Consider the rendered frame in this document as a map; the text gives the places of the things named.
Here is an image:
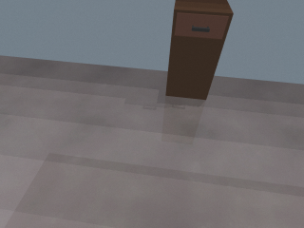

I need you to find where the handle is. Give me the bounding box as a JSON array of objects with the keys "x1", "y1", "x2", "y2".
[{"x1": 191, "y1": 25, "x2": 210, "y2": 32}]

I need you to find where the cabinet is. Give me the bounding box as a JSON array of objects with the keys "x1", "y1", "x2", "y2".
[{"x1": 165, "y1": 0, "x2": 234, "y2": 100}]

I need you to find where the drawer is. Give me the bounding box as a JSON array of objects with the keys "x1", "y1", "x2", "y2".
[{"x1": 175, "y1": 12, "x2": 229, "y2": 39}]

